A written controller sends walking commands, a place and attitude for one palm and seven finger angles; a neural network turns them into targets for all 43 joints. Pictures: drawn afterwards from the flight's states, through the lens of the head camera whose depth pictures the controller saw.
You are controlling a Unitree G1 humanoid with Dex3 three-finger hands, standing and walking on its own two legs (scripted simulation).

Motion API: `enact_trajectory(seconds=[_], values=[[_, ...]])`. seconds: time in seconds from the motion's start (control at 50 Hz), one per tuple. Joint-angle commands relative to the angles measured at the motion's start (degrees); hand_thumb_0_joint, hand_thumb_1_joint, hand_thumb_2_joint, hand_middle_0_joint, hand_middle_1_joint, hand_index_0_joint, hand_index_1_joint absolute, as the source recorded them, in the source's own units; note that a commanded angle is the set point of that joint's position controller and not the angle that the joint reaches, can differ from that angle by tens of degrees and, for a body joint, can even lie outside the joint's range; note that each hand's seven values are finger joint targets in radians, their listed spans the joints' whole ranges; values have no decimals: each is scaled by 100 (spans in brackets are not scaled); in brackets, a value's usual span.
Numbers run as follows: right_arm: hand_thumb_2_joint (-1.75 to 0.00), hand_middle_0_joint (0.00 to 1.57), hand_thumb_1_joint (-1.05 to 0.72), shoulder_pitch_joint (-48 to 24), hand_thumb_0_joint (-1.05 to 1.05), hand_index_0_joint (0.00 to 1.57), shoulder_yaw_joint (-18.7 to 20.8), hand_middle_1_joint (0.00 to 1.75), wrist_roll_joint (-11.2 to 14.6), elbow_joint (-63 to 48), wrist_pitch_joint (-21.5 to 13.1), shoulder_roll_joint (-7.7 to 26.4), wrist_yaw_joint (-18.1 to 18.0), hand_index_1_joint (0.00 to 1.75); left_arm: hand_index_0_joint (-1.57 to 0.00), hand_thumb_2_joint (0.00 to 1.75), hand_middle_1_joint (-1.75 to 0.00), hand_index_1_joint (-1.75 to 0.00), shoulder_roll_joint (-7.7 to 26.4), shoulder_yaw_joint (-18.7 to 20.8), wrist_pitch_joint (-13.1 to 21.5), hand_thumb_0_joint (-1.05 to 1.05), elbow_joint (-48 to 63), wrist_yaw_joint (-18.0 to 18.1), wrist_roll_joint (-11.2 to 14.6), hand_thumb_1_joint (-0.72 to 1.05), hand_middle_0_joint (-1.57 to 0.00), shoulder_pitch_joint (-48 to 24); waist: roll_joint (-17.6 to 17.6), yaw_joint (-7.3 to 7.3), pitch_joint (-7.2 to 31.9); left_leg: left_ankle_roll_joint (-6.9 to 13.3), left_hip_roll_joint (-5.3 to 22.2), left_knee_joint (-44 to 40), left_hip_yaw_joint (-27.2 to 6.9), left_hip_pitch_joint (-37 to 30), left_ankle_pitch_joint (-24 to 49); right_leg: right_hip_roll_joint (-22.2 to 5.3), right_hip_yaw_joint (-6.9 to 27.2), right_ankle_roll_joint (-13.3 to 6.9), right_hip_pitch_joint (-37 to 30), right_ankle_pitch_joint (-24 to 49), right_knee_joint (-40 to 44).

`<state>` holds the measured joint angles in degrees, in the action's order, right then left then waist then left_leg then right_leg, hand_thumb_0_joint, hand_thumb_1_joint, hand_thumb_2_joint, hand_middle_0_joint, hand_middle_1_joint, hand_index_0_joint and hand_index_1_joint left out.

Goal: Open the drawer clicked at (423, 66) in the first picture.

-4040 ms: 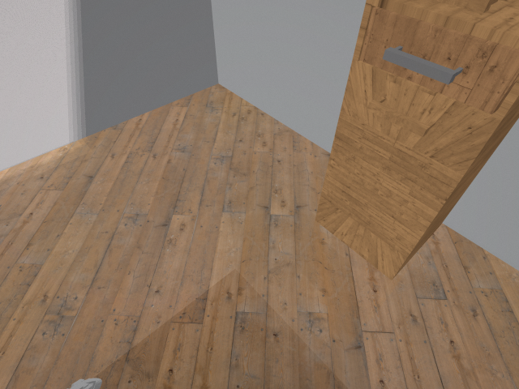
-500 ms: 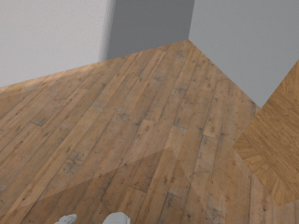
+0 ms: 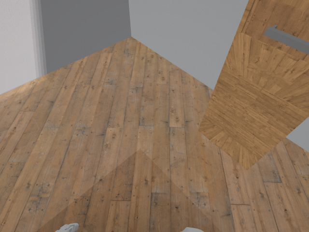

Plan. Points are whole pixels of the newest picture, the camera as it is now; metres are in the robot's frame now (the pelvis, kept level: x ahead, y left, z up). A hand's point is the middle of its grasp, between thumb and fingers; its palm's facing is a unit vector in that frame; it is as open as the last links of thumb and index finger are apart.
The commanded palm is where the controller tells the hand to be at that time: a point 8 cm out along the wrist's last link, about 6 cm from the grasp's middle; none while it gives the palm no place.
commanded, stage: turn to face it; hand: left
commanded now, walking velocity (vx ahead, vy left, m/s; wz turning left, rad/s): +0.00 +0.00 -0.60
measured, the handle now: (293, 38) +0.72 -0.45 +0.12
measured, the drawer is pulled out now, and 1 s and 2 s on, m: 0.00 0.00 0.00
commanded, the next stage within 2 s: take the last steps up to it in 1.24 s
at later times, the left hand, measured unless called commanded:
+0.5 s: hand out of the picture +0.13 +0.18 -0.18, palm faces -0.21 -0.95 -0.22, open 7.4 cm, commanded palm none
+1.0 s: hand (131, 224) +0.16 +0.08 -0.15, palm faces -0.51 -0.81 -0.28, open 7.4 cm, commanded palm none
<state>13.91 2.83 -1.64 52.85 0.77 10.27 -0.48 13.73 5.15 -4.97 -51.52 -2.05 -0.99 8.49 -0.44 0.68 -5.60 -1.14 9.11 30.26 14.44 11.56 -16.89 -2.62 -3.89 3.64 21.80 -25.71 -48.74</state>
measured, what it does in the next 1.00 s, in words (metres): steps on the spot, turning right: right foot, then left foot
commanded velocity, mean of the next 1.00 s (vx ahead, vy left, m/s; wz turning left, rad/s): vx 0.00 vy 0.00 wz -0.53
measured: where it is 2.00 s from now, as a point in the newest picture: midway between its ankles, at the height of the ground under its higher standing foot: outside the picture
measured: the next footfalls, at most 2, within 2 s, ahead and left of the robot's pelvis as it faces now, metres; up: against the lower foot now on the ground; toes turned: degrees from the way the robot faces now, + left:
right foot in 0.08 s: +0.03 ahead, -0.13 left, +0.00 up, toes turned -9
left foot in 0.46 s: +0.07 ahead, +0.10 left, +0.00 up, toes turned -12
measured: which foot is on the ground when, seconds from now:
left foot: down 0.00-0.06, up 0.08-0.44, down 0.46-0.88, up 0.90-1.00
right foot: up 0.00-0.06, down 0.08-0.48, up 0.50-0.86, down 0.88-1.00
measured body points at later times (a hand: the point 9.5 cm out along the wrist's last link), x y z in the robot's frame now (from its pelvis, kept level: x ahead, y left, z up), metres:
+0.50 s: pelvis -0.01 +0.00 -0.01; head +0.03 +0.02 +0.44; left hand +0.14 +0.24 -0.16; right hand +0.03 -0.28 -0.13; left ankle +0.04 +0.11 -0.74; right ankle -0.01 -0.13 -0.73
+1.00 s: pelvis -0.04 -0.03 -0.01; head -0.02 -0.08 +0.44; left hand +0.19 +0.12 -0.13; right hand -0.16 -0.27 -0.17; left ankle +0.03 +0.11 -0.67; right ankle -0.09 -0.11 -0.74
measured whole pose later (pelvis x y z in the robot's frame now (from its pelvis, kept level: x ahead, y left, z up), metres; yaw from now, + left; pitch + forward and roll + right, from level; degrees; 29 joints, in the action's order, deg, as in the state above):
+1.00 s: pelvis -0.04 -0.03 -0.01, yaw -33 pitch +0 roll +0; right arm 13.3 4.3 -1.2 55.4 4.1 15.1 -0.9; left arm 10.8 3.0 -1.4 -51.8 0.0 -0.8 8.0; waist -3.9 1.4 -5.3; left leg -4.2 7.8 61.8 3.5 26.8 -25.7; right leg 0.0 -3.7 -2.3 15.7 -17.7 -33.2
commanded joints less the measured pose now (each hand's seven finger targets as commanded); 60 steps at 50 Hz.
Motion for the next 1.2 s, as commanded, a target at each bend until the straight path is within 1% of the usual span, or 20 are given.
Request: enact_trajectory(seconds=[0.0,0.02,0.04,0.06,0.1,0.18,0.32,0.4,0.42,0.46,0.5,0.56,0.74,0.8,0.82,0.84,0.86,0.9,0.98,1.18], values=[[-90,20,-90,225,0,20,391,30,14,-245,-65,1372,-36,30,-20,90,-30,-30,343,53,309,0,523,20,-5,90,-20,-127,-1119,72,786,437,1143,-1,-454,-525,2760,221,-355,-203,-636,760,1737],[-90,20,-90,187,0,20,378,30,58,-285,-61,1311,-14,30,-20,90,-30,-30,588,96,388,0,385,57,-15,90,-20,326,-589,-177,1049,119,965,895,-221,-70,2335,23,-70,-344,-1557,1654,2587],[-90,20,-90,146,0,20,271,30,91,-506,-32,892,27,30,-20,90,-30,-30,1331,221,479,0,244,151,-73,90,-20,764,1264,-379,1183,-276,320,2200,-3,1744,-285,-1403,1775,-879,-2905,3577,2900],[-90,20,-90,-315,0,20,180,30,81,-773,41,740,-21,30,-20,90,-30,-30,1615,281,434,0,164,232,18,90,-20,1052,1567,-554,1177,-392,-113,3207,-698,2421,-2060,-2210,2470,-1428,-2583,5370,2699],[-90,20,-90,-637,0,20,170,30,90,-734,99,806,-112,30,-20,90,-30,-30,1348,274,403,0,222,313,15,90,-20,685,1501,-442,899,-342,-76,3719,-1394,2564,-1545,-1713,2397,-1583,-1999,4283,2799],[-90,20,-90,-310,0,20,183,30,48,-419,128,792,-65,30,-20,90,-30,-30,995,135,396,0,441,289,-16,90,-20,-64,773,-51,799,-456,-206,3187,-1219,1877,-612,-1030,1526,-1313,-1301,3707,2713],[-90,20,-90,-539,0,20,158,30,100,-593,66,804,-69,30,-20,90,-30,-30,1165,182,349,0,413,256,-48,90,-20,70,933,-157,809,-390,-512,1786,-1215,1315,-728,-955,2258,-1421,-1038,2896,2748],[-90,20,-90,89,0,20,142,30,139,-485,-18,804,-134,30,-20,90,-30,-30,1140,198,281,0,486,245,-8,90,-20,-228,907,139,939,-269,-694,40,-1123,177,-35,-701,2469,-1102,-595,2881,2281],[-90,20,-90,276,0,20,155,30,134,-429,-68,936,-164,30,-20,90,-30,-30,972,164,255,0,529,226,38,90,-20,-238,579,217,992,-178,-499,-727,-1270,-529,289,-379,2264,-842,-72,2419,1922],[-90,20,-90,236,0,20,266,30,41,-623,-73,1762,-157,30,-20,90,-30,-30,509,95,235,0,706,132,32,90,-20,4,-1881,110,754,685,1772,-1768,-3442,-653,483,656,696,-191,1258,-786,-452],[-90,20,-90,-321,0,20,171,30,18,-734,-95,1362,-179,30,-20,90,-30,-30,796,223,164,0,498,87,-77,90,-20,-40,-1252,-21,373,705,1425,-1875,-2954,380,-219,328,911,-91,1052,-266,-1852],[-90,20,-90,-518,0,20,131,30,12,-779,-143,1103,-184,30,-20,90,-30,-30,564,201,158,0,371,-16,-55,90,-20,135,-850,-155,427,649,868,-1453,-1684,-4,1099,173,593,5,1110,319,-2220],[-90,20,-90,221,0,20,335,30,1,-330,-79,1338,-74,30,-20,90,-30,-30,267,27,204,0,531,-16,-5,90,-20,-373,-1200,260,644,815,1209,-843,-901,-643,2429,48,-163,-26,312,-126,153],[-90,20,-90,137,0,20,367,30,14,-292,-59,1401,-34,30,-20,90,-30,-30,316,32,313,0,418,25,5,90,-20,13,-1138,41,875,492,1145,-138,-566,-398,2489,204,-310,-192,-630,661,1628],[-90,20,-90,133,0,20,359,30,53,-295,-49,1321,-12,30,-20,90,-30,-30,520,70,382,0,298,64,-6,90,-20,394,-680,-151,1074,172,959,602,-344,70,2011,68,-119,-299,-1490,1509,2516],[-90,20,-90,208,0,20,250,30,95,-441,-18,901,33,30,-20,90,-30,-30,1229,168,481,0,193,154,-65,90,-20,765,1153,-335,1263,-236,377,1816,-71,1638,-161,-1285,1555,-762,-2759,2912,3036],[-90,20,-90,-307,0,20,148,30,78,-713,48,694,3,30,-20,90,-30,-30,1561,228,463,0,96,240,7,90,-20,1022,1729,-524,1111,-374,-107,2852,-654,2383,-2021,-2201,2484,-1314,-2392,4772,2868],[-90,20,-90,-481,0,20,154,30,80,-583,132,764,-96,30,-20,90,-30,-30,1300,224,425,0,123,321,6,90,-20,666,1558,-381,857,-298,-124,3631,-1402,2533,-1485,-1745,2277,-1487,-1840,3807,2940],[-90,20,-90,-27,0,20,157,30,32,-146,145,755,-51,30,-20,90,-30,-30,827,50,455,0,280,310,-1,90,-20,-37,816,13,777,-407,-161,3372,-1266,1968,-441,-1083,1304,-1239,-1331,3508,2891],[-90,20,-90,-365,0,20,80,30,89,-168,80,662,-94,30,-20,90,-30,-30,908,79,432,0,34,323,-42,90,-20,292,785,-181,754,-301,-451,1763,-1244,1444,-758,-1141,1954,-1539,-1464,3468,2872]])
